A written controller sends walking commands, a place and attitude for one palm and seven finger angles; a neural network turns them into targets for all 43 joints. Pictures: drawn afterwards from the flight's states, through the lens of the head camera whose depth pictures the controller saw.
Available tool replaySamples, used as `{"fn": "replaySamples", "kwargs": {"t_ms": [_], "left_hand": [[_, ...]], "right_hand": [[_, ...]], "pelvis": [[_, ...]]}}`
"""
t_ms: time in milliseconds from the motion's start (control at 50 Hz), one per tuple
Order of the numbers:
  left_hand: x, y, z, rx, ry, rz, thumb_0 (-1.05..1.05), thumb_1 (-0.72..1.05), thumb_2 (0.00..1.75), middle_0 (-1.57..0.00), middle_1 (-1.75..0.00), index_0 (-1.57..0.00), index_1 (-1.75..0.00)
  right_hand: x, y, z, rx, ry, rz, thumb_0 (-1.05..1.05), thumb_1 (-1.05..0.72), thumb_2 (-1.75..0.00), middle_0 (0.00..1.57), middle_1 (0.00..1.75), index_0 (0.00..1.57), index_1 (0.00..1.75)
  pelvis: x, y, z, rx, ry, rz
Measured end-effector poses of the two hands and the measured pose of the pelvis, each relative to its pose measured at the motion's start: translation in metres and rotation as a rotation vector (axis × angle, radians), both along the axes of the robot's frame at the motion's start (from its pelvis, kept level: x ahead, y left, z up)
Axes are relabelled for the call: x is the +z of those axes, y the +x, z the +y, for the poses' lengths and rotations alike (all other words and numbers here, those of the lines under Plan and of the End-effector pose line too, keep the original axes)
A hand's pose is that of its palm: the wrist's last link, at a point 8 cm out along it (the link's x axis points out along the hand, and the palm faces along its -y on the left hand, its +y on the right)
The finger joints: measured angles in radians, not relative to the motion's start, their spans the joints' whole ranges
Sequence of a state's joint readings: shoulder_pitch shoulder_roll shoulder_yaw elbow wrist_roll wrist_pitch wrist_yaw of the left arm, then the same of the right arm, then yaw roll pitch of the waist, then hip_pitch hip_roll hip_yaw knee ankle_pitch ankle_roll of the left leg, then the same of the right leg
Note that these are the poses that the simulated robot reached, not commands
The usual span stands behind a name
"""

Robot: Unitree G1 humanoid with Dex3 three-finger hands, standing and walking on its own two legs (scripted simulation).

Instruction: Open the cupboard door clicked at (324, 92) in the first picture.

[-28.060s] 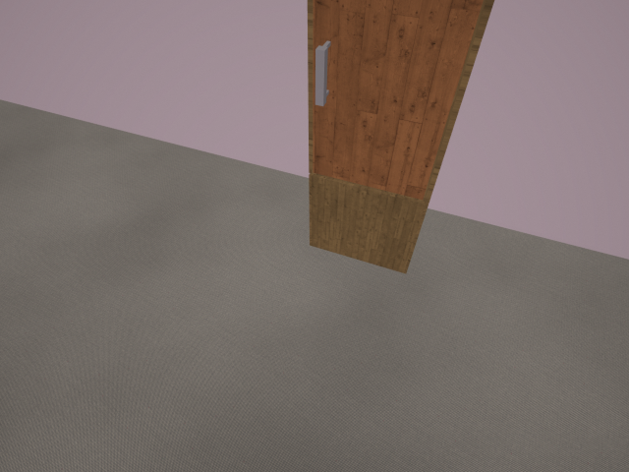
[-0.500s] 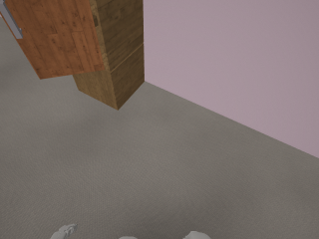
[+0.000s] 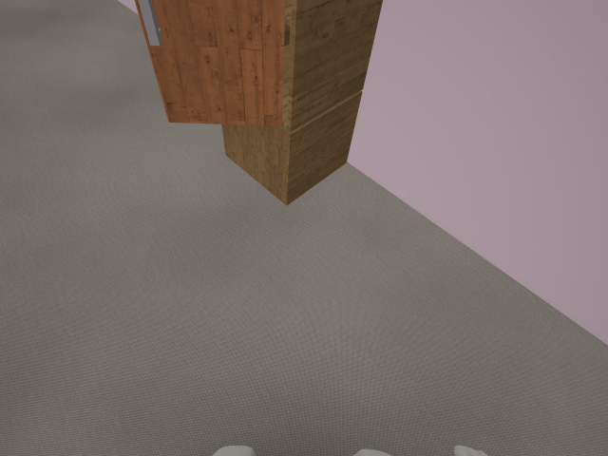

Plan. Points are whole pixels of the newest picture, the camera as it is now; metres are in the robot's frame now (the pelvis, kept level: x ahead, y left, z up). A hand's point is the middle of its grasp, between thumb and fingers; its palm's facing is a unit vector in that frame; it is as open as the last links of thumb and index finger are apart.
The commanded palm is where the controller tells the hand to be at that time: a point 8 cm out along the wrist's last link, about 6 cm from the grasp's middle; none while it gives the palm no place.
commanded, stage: take the last steps up to it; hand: left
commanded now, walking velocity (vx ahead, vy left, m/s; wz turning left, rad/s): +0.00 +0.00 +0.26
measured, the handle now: (150, 9) +1.03 +0.46 +0.03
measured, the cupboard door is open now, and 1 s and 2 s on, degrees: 46 46 46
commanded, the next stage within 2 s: come to a stop and stand still in 1.50 s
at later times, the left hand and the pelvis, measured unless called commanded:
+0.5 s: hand out of the picture -0.01 +0.21 -0.17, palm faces +0.25 -0.95 -0.16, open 7.4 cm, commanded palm none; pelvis +0.07 +0.05 +0.00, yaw +9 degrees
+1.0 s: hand (139, 348) +0.27 +0.28 -0.15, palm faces +0.19 -0.96 -0.18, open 7.3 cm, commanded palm none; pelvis +0.22 +0.09 +0.01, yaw +9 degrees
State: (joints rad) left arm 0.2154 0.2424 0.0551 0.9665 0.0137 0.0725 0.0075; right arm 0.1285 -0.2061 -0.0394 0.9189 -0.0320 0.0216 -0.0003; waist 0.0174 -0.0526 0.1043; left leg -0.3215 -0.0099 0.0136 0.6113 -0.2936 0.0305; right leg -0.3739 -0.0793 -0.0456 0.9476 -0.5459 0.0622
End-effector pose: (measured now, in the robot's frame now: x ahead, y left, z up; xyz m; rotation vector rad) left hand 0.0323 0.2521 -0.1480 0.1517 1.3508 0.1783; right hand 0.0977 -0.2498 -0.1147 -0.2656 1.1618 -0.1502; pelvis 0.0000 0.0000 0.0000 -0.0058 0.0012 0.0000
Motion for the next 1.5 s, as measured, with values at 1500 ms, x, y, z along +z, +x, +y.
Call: {"fn": "replaySamples", "kwargs": {"t_ms": [1500], "left_hand": [[0.026,0.402,0.161,0.058,-0.033,-0.132,0.01,0.91,0.90,-0.19,-0.30,-0.20,-0.30]], "right_hand": [[-0.011,0.298,0.201,-0.005,0.084,0.218,0.00,-0.92,-0.90,0.20,0.30,0.20,0.30]], "pelvis": [[0.016,0.392,0.177,0.105,0.016,-0.001]]}}
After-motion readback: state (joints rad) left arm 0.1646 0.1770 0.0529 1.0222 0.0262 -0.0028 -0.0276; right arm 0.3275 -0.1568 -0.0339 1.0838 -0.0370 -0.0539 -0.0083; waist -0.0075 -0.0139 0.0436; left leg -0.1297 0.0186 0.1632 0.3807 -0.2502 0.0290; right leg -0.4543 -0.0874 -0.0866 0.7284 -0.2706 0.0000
